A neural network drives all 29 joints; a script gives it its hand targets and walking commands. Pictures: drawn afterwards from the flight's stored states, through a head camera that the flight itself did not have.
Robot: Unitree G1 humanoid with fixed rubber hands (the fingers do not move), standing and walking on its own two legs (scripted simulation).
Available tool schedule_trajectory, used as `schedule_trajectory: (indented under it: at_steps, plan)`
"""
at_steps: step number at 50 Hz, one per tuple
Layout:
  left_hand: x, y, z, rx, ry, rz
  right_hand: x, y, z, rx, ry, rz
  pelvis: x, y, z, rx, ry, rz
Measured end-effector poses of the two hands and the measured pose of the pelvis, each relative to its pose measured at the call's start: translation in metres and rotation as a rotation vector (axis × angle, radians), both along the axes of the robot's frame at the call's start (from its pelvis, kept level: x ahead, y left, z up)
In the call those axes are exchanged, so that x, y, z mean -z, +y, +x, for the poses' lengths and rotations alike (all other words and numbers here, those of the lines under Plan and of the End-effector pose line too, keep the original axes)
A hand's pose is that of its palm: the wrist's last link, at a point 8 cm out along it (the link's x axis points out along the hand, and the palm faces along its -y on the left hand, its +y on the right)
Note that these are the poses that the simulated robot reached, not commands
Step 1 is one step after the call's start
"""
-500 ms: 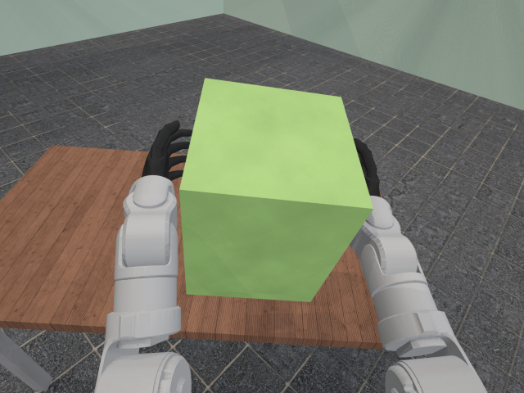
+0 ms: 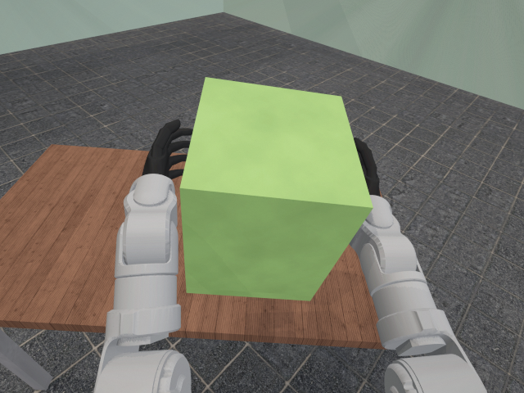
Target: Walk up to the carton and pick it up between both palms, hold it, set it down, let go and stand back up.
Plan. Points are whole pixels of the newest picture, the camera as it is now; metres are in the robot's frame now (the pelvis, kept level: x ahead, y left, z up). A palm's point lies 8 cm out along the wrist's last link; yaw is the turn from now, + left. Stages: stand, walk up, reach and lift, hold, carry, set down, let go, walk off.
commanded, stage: hold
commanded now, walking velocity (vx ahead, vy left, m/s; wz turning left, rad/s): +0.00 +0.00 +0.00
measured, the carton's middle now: (261, 197) +0.38 +0.00 +0.14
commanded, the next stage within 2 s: none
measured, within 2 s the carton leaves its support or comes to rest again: neither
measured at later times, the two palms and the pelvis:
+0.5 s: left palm (158, 177) +0.36 +0.15 +0.19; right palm (362, 195) +0.36 -0.14 +0.16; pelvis +0.00 +0.00 +0.00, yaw +0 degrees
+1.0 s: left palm (159, 179) +0.36 +0.15 +0.19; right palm (362, 196) +0.36 -0.14 +0.16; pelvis +0.00 +0.00 +0.00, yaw +0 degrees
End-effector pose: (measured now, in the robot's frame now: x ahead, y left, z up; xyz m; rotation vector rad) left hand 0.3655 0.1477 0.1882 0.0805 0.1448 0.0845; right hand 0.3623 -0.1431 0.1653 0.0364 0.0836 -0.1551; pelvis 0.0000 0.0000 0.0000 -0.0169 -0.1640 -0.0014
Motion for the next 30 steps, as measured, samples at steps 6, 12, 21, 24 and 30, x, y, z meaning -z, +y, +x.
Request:
schedule_trajectory:
  at_steps: [6,12,21,24,30]
  plan:
    - [0.0032,-0.0011,0.0007,0.003,0.009,-0.002,0.0026,-0.0012,-0.0001,0.001,0.009,-0.005,0.0001,0.0002,0.0023,0.002,-0.009,-0.002]
    - [0.0035,-0.0017,-0.0035,0.005,-0.005,-0.003,0.0015,-0.0019,-0.004,0.002,-0.007,0.0,0.0003,0.0013,0.003,0.001,-0.01,-0.005]
    - [0.0024,0.0002,-0.004,-0.003,0.008,0.001,0.0037,0.0003,-0.0035,-0.003,0.006,-0.001,0.0001,0.0014,-0.0001,0.002,-0.005,-0.001]
    - [0.0006,0.0006,-0.0039,-0.004,0.002,0.002,0.0021,0.0008,-0.003,-0.003,-0.001,0.006,0.0001,0.0012,-0.0006,0.001,-0.005,-0.001]
    - [-0.0001,-0.0005,-0.002,-0.004,0.004,-0.003,-0.0003,-0.0005,-0.0015,-0.001,0.001,-0.002,0.0001,0.0,-0.0007,0.0,-0.007,0.0]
